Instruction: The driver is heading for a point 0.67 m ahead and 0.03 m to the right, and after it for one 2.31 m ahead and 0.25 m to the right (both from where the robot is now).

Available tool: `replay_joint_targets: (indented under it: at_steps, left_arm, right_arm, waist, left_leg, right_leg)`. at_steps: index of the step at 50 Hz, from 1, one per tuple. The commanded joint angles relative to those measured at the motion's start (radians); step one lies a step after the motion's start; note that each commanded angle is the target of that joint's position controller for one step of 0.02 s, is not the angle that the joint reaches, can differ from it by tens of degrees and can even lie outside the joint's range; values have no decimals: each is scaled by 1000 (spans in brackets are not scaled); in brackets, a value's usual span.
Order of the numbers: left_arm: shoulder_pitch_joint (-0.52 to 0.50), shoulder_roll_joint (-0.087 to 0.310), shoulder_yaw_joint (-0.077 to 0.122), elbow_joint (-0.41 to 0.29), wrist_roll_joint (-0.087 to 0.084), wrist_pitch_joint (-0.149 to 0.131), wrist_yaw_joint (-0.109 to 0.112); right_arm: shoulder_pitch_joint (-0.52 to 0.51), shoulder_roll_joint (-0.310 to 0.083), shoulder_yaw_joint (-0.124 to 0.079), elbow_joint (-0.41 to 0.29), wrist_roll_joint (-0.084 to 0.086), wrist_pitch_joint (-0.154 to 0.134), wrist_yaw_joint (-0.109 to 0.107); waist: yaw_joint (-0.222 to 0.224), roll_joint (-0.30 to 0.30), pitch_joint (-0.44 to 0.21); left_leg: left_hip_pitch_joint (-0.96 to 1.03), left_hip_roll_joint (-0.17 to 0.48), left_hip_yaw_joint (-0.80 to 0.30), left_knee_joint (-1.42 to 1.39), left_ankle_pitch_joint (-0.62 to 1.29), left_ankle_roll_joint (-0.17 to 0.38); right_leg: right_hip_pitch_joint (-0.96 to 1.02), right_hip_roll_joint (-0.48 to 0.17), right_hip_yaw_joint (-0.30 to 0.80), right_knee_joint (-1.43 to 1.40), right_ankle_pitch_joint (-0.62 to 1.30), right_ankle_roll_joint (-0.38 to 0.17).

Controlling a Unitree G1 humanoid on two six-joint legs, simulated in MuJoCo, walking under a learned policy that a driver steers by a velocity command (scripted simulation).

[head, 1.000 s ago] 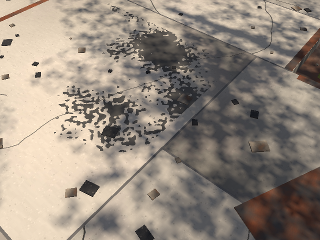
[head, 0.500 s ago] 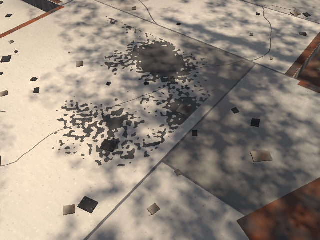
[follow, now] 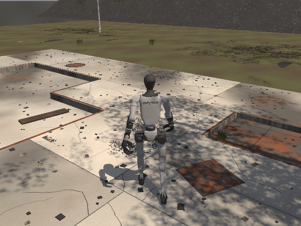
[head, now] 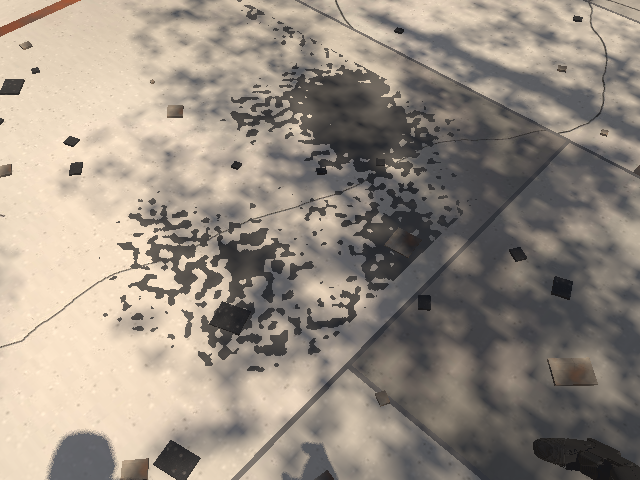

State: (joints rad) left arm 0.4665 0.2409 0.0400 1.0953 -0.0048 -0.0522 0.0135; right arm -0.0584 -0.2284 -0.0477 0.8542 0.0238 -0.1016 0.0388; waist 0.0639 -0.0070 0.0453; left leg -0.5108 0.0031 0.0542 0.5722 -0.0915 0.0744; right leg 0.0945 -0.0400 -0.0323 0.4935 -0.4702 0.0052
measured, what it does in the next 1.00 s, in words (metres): walks ahead: right foot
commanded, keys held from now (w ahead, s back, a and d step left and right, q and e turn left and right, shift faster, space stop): w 1.00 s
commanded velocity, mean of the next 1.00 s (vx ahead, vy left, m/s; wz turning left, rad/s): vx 0.49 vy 0.00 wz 0.00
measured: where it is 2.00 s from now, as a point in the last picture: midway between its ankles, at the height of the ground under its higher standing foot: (351, 201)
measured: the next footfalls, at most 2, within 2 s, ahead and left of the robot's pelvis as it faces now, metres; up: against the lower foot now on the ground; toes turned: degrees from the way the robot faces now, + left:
right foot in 0.54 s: +0.49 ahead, -0.13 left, +0.00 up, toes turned -3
left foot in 1.08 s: +0.79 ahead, +0.11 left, +0.00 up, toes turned +3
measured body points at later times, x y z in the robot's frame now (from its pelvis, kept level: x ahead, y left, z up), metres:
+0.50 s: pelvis +0.28 -0.01 +0.01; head +0.31 -0.02 +0.46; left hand +0.50 +0.22 -0.08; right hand +0.23 -0.28 -0.13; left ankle +0.13 +0.10 -0.71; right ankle +0.45 -0.13 -0.70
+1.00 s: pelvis +0.57 -0.02 +0.02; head +0.59 -0.02 +0.47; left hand +0.53 +0.25 -0.12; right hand +0.77 -0.25 -0.08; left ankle +0.75 +0.12 -0.68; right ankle +0.45 -0.13 -0.71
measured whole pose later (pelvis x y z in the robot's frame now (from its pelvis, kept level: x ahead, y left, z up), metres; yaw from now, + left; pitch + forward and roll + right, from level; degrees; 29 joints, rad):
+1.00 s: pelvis +0.57 -0.02 +0.02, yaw +0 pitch +2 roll -2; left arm 0.38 0.24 0.06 1.02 -0.01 -0.08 0.01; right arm 0.01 -0.24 -0.05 0.88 0.02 -0.08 0.02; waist 0.08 0.04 0.01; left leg -0.61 0.09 -0.01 0.55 0.04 0.03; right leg 0.06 0.05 -0.06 0.20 -0.29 -0.03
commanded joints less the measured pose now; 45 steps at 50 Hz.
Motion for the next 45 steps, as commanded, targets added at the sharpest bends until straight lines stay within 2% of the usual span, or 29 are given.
replay_joint_targets:
  at_steps: [1,2,3,4,5,6,7,9,12,16,21,23,24,25,26,27,28,29,30,31,32,33,34,36,38,40,43,45]
  left_arm:
    - [51,12,-18,-76,-12,-50,-14]
    - [-56,102,8,-116,-43,-72,-17]
    - [-125,126,13,-139,-50,-81,-12]
    - [-151,126,21,-140,-36,-80,-2]
    - [-130,112,28,-134,-24,-66,4]
    - [-106,87,27,-129,-20,-51,4]
    - [-97,68,26,-127,-19,-39,4]
    - [-149,72,30,-151,-14,-26,7]
    - [-284,84,36,-201,-1,-27,6]
    - [-432,58,25,-241,-5,-39,-11]
    - [-562,61,12,-295,-16,-48,-41]
    - [-560,81,16,-307,-17,-54,-52]
    - [-528,98,22,-303,-18,-57,-55]
    - [-455,125,35,-287,-18,-59,-54]
    - [-294,167,60,-236,-16,-58,-50]
    - [-98,237,83,-190,-5,-56,-41]
    - [-3,318,102,-159,0,-49,-42]
    - [-16,219,71,-163,-5,-48,-43]
    - [-113,174,56,-181,-7,-52,-39]
    - [-201,145,46,-204,-1,-54,-38]
    - [-254,115,37,-209,7,-57,-41]
    - [-273,91,29,-207,16,-61,-44]
    - [-272,83,27,-200,17,-62,-47]
    - [-243,107,32,-181,10,-66,-43]
    - [-212,138,40,-169,10,-65,-30]
    - [-185,143,41,-159,7,-58,-18]
    - [-145,150,41,-145,-1,-53,-9]
    - [-103,155,43,-127,-7,-49,-7]
  right_arm:
    - [496,-251,-72,94,-15,8,-10]
    - [391,-194,-52,84,-7,0,-7]
    - [291,-151,-38,59,-9,-6,-5]
    - [223,-117,-27,51,-19,-13,0]
    - [191,-92,-19,51,-28,-20,4]
    - [186,-79,-16,59,-32,-21,7]
    - [202,-81,-15,70,-30,-22,5]
    - [244,-115,-20,90,-29,-23,-8]
    - [313,-145,-24,108,-28,-18,-33]
    - [388,-159,-23,124,-17,-10,-47]
    - [484,-168,-30,164,-8,14,-52]
    - [483,-180,-37,168,-6,26,-55]
    - [470,-188,-41,164,-7,32,-55]
    - [447,-197,-44,157,-8,37,-55]
    - [430,-180,-37,149,-12,43,-54]
    - [437,-148,-20,125,-26,43,-53]
    - [564,-9,20,120,-27,20,-38]
    - [513,-87,4,132,-5,-8,-34]
    - [413,-159,-15,98,23,-26,-31]
    - [351,-162,-16,83,25,-32,-37]
    - [319,-153,-23,80,10,-28,-45]
    - [337,-139,-28,83,1,-15,-48]
    - [355,-112,-26,87,-2,-1,-48]
    - [354,-83,-24,83,-6,18,-51]
    - [281,-90,-26,54,-15,24,-53]
    - [209,-86,-26,29,-19,22,-50]
    - [104,-69,-18,2,-14,15,-40]
    - [40,-67,-12,-15,-9,13,-32]
  waist:
    - [-198,227,-424]
    - [-174,193,-248]
    - [-140,121,-149]
    - [-103,61,-89]
    - [-62,78,-72]
    - [-41,93,-67]
    - [-33,92,-58]
    - [-30,77,-21]
    - [-61,48,14]
    - [-108,50,28]
    - [-142,45,59]
    - [-122,58,46]
    - [-98,73,23]
    - [-53,92,-27]
    - [25,83,-123]
    - [89,12,-274]
    - [30,-255,-418]
    - [57,-206,-427]
    - [43,-164,-268]
    - [13,-79,-185]
    - [-15,-34,-116]
    - [-51,-54,-100]
    - [-67,-64,-91]
    - [-82,-58,-62]
    - [-73,-40,-32]
    - [-57,-40,-16]
    - [-26,-50,6]
    - [-4,-48,21]
  left_leg:
    - [928,390,-854,-303,-399,271]
    - [788,353,-725,-327,-406,209]
    - [625,320,-571,-343,-309,176]
    - [474,282,-448,-369,-188,157]
    - [378,241,-358,-393,-118,137]
    - [322,216,-311,-415,-95,135]
    - [288,206,-276,-435,-69,144]
    - [260,202,-233,-471,-29,163]
    - [317,204,-207,-491,18,163]
    - [359,172,-130,-493,51,128]
    - [538,233,-126,-424,96,122]
    - [601,262,-132,-371,182,108]
    - [615,264,-129,-330,286,97]
    - [614,251,-112,-242,467,83]
    - [569,199,-73,-59,584,58]
    - [370,142,-32,234,391,25]
    - [-52,-53,-24,616,-218,-52]
    - [-175,-46,-174,754,-469,-36]
    - [-253,12,-170,787,-407,-16]
    - [-227,69,-140,748,-312,-11]
    - [-188,102,-126,679,-251,-15]
    - [-120,132,-133,629,-209,-16]
    - [-81,139,-130,597,-191,-20]
    - [-84,150,-116,529,-167,-35]
    - [-151,157,-111,426,-84,-57]
    - [-182,152,-104,299,30,-70]
    - [-135,117,-69,111,172,-71]
    - [-116,97,-53,38,202,-70]
  right_leg:
    - [-727,96,141,830,-79,-31]
    - [-826,34,160,900,-36,-57]
    - [-818,-25,130,870,60,-74]
    - [-765,-70,112,804,143,-74]
    - [-690,-105,119,744,192,-74]
    - [-640,-117,118,712,208,-71]
    - [-625,-122,109,684,212,-66]
    - [-673,-130,96,611,265,-46]
    - [-791,-132,92,426,423,-14]
    - [-752,-84,43,178,596,-9]
    - [-791,-58,42,47,538,-30]
    - [-766,-45,38,17,459,-55]
    - [-704,-26,23,8,419,-69]
    - [-584,8,-7,0,395,-88]
    - [-369,40,-31,-13,410,-118]
    - [-45,-102,127,27,421,-180]
    - [325,-342,619,-73,221,-351]
    - [331,-348,764,-189,139,-340]
    - [202,-316,606,-200,177,-287]
    - [50,-280,473,-221,280,-261]
    - [-86,-242,377,-253,373,-246]
    - [-167,-212,314,-282,415,-231]
    - [-211,-196,283,-309,427,-232]
    - [-258,-190,231,-350,472,-246]
    - [-254,-192,200,-377,500,-253]
    - [-237,-176,159,-388,505,-237]
    - [-238,-140,93,-397,494,-207]
    - [-206,-147,82,-394,472,-202]
Keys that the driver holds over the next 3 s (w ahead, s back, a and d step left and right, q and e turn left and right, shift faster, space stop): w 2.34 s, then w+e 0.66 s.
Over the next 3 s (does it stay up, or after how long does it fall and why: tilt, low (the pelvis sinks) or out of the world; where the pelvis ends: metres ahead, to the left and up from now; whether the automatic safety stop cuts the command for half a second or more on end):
stays up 1.70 -0.04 0.03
